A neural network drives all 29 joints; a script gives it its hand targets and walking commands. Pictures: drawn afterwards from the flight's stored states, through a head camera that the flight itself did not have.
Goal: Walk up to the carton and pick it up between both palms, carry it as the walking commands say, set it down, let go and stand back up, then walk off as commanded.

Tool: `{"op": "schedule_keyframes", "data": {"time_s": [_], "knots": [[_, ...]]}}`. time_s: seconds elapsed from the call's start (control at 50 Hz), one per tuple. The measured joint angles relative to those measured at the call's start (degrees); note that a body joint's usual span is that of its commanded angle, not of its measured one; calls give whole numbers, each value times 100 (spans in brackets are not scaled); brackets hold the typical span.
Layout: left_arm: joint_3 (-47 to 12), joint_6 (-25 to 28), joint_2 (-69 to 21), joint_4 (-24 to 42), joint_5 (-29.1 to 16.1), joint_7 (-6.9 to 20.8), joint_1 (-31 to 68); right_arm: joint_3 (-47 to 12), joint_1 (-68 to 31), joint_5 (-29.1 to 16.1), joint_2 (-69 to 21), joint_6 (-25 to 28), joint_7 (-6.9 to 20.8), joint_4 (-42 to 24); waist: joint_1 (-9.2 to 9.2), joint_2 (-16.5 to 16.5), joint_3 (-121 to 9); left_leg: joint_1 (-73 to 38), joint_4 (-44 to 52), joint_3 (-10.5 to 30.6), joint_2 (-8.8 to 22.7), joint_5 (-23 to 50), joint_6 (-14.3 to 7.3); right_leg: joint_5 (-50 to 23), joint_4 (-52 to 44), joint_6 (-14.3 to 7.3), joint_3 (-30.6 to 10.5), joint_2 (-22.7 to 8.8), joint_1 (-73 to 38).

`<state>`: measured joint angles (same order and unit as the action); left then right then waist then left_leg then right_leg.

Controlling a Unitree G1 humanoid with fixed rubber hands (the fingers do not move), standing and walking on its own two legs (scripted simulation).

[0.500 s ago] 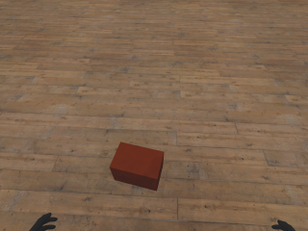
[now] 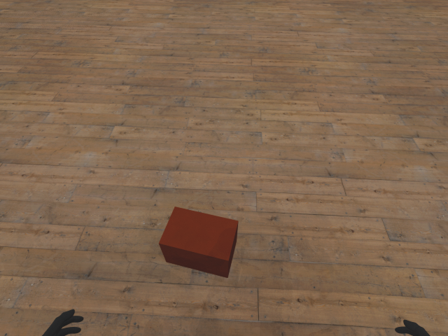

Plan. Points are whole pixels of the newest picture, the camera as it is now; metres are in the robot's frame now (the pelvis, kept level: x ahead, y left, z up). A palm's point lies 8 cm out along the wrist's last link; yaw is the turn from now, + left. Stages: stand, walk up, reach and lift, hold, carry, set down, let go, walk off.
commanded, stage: walk up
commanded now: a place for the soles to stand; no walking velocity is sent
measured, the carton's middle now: (201, 242) +0.59 +0.13 -0.64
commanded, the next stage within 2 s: none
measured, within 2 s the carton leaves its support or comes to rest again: neither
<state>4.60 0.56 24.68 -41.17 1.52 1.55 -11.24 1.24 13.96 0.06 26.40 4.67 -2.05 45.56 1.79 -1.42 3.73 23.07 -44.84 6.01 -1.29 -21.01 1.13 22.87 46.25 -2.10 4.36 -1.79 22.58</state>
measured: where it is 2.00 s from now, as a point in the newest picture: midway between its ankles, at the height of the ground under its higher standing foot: outside the picture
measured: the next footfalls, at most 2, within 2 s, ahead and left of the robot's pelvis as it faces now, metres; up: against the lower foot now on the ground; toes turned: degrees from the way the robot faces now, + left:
left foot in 0.90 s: +0.11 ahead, +0.24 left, +0.00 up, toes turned +2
right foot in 1.26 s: +0.12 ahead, +0.02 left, +0.00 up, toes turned -6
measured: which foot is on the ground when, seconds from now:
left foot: down 0.00-0.52, up 0.54-0.88, down 0.90-1.00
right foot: down 0.00-0.88, up 0.90-1.00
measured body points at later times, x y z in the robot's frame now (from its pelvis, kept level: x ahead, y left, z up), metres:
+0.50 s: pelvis +0.00 +0.00 +0.00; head +0.02 +0.01 +0.45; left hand +0.12 +0.33 -0.09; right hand +0.12 -0.33 -0.08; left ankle +0.03 +0.15 -0.71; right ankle +0.02 -0.10 -0.71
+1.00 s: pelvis +0.00 +0.13 -0.01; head +0.03 +0.14 +0.44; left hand +0.06 +0.49 -0.09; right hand +0.17 -0.19 -0.07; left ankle +0.07 +0.24 -0.71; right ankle +0.01 -0.04 -0.65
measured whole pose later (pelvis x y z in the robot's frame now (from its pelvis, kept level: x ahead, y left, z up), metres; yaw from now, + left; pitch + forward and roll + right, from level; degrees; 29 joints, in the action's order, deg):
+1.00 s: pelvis +0.00 +0.13 -0.01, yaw +2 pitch -1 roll -4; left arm 4.6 5.2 25.9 -41.2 1.1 -5.1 -20.4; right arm 6.8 10.3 1.9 26.2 -1.3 4.7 36.9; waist 0.3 3.5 4.5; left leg 28.7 -49.8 2.0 2.3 -19.9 -0.7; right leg 26.2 65.1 -2.1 1.0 -3.4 29.2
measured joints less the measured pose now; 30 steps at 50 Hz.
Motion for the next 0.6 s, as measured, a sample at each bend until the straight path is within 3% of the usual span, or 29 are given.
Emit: {"op": "schedule_keyframes", "data": {"time_s": [0.52,0.6], "knots": [[0,2,0,0,0,-7,0,0,0,0,0,-8,5,4,25,9,0,-1,0,-29,12,28,9,-15,5,0,0,-13,-5],[4,262,3,-5,-15,-272,-296,232,-74,154,0,-337,263,-223,-38,93,8,379,-903,-116,28,-330,-5,-16,1,0,-8,-58,-11]]}}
